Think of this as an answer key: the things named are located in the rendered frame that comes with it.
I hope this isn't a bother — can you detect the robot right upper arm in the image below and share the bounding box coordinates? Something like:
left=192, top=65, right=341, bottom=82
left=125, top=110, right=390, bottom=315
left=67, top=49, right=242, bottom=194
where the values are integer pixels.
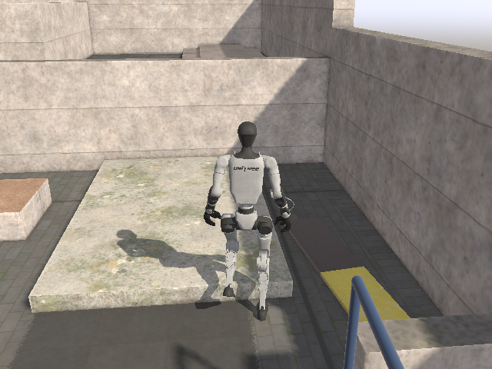
left=263, top=155, right=282, bottom=199

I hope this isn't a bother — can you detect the robot left foot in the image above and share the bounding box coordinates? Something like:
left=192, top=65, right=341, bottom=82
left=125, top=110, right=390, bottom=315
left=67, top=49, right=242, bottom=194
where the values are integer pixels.
left=223, top=286, right=235, bottom=298

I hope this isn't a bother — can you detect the robot left upper arm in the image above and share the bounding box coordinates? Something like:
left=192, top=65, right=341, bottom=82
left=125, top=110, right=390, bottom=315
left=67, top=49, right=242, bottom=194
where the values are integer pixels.
left=211, top=155, right=231, bottom=198

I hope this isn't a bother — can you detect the robot left forearm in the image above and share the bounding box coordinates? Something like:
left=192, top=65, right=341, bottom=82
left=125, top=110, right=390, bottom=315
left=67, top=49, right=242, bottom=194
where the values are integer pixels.
left=205, top=186, right=219, bottom=214

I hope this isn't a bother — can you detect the right robot hand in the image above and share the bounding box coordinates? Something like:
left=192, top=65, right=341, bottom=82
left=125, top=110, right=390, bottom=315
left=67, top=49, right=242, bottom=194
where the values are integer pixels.
left=274, top=215, right=292, bottom=233

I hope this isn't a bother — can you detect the robot right forearm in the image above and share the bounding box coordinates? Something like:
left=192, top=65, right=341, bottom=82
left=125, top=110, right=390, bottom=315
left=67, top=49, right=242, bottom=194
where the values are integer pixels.
left=275, top=187, right=291, bottom=218

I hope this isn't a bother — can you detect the left robot hand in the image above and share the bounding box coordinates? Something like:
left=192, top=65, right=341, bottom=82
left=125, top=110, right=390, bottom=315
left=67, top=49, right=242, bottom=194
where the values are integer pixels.
left=204, top=211, right=221, bottom=226

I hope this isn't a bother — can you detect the robot foot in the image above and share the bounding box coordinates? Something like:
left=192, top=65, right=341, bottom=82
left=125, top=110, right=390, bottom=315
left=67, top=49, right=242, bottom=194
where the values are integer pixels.
left=257, top=301, right=268, bottom=321
left=223, top=286, right=235, bottom=298

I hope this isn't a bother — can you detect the robot right foot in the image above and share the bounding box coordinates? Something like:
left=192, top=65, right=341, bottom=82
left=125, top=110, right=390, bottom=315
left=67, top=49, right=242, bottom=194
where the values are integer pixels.
left=257, top=301, right=268, bottom=321

